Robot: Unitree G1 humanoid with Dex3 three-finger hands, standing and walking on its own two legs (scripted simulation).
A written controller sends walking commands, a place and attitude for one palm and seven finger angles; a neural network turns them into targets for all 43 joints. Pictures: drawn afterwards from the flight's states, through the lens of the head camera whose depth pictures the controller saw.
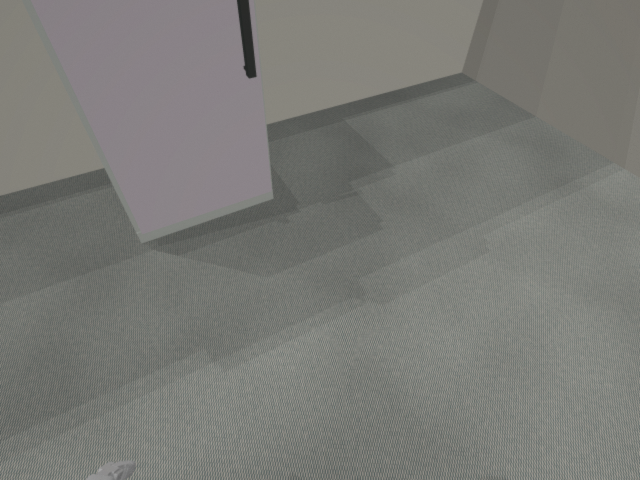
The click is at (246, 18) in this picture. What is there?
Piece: fridge door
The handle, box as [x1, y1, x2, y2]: [237, 0, 256, 77]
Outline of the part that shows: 237,0 245,61 244,69 248,77 256,76 248,0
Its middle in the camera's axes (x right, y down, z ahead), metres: -0.24 -0.70 +1.11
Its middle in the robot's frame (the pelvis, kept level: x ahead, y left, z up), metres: +1.30 +0.31 +0.11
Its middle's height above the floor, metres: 0.88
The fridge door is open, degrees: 0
